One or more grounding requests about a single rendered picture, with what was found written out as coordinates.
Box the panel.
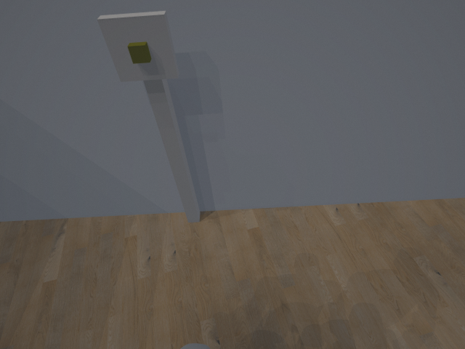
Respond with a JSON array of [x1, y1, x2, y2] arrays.
[[97, 11, 200, 222]]

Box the button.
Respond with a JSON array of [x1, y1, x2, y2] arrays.
[[128, 42, 151, 64]]

